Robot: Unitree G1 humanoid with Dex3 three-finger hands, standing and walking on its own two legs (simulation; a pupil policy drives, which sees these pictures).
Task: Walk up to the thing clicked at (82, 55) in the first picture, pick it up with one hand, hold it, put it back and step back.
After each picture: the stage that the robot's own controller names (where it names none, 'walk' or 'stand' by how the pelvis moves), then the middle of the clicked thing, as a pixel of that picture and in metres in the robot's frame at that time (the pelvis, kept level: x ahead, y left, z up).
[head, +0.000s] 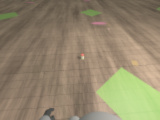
stand; (82, 56) +1.28 +0.23 -0.72
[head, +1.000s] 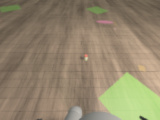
walk; (85, 57) +1.17 +0.16 -0.69
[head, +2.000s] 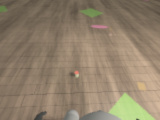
walk; (76, 74) +0.75 +0.22 -0.71
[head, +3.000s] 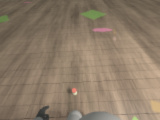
walk; (74, 91) +0.45 +0.25 -0.69
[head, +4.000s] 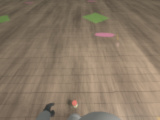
stand; (74, 103) +0.31 +0.20 -0.72
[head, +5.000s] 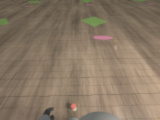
stand; (73, 107) +0.30 +0.20 -0.73
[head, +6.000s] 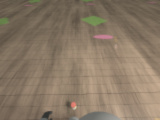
stand; (73, 105) +0.31 +0.21 -0.73
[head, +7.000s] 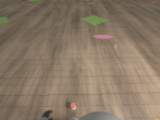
stand; (73, 106) +0.29 +0.21 -0.73
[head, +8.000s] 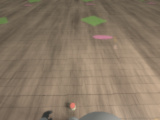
stand; (73, 106) +0.29 +0.21 -0.73
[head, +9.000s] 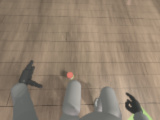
go down; (70, 75) +0.36 +0.21 -0.46
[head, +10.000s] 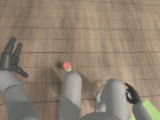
go down; (67, 67) +0.39 +0.25 -0.31
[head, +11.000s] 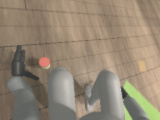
close in; (45, 63) +0.36 +0.28 -0.23
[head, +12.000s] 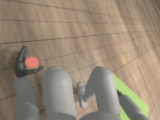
close; (32, 64) +0.35 +0.29 -0.21
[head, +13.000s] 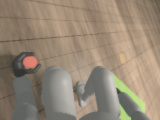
lift; (30, 63) +0.35 +0.29 -0.22
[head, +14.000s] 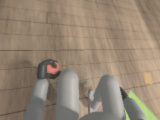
lift; (52, 69) +0.30 +0.28 -0.11
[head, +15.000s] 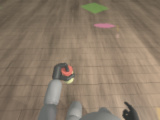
lift; (67, 74) +0.32 +0.18 +0.03
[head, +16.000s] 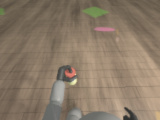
hold; (71, 76) +0.32 +0.16 +0.00
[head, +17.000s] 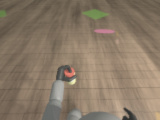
hold; (70, 76) +0.33 +0.17 +0.00
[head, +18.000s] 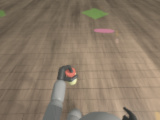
hold; (71, 76) +0.33 +0.16 +0.00
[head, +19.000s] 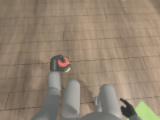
crouch; (64, 65) +0.39 +0.21 -0.08
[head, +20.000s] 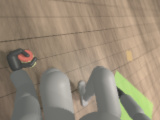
lower; (28, 59) +0.38 +0.31 -0.22
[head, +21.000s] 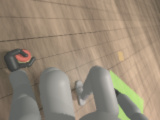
lower; (25, 59) +0.38 +0.31 -0.22
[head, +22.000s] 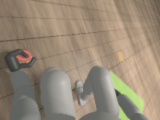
lower; (25, 59) +0.38 +0.31 -0.22
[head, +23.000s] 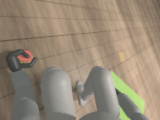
lower; (26, 59) +0.37 +0.31 -0.22
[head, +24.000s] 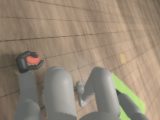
loosen; (33, 61) +0.36 +0.29 -0.22
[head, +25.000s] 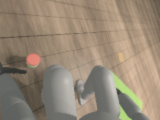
withdraw; (33, 61) +0.36 +0.28 -0.22
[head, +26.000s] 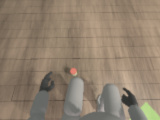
walk; (73, 72) +0.39 +0.21 -0.43
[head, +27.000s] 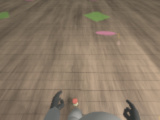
stand; (75, 102) +0.33 +0.18 -0.66
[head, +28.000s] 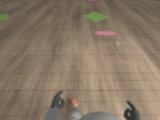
stand; (74, 102) +0.32 +0.19 -0.67
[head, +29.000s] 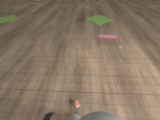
stand; (77, 103) +0.33 +0.17 -0.72
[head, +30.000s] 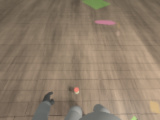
walk; (76, 90) +0.38 +0.14 -0.71
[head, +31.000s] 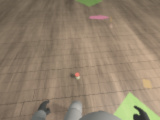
walk; (77, 75) +0.60 +0.21 -0.69
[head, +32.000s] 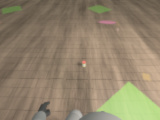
stand; (83, 63) +0.96 +0.18 -0.69
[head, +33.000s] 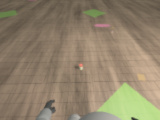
stand; (80, 66) +0.95 +0.21 -0.71
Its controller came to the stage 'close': yes
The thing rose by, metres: 0.71
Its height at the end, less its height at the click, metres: +0.00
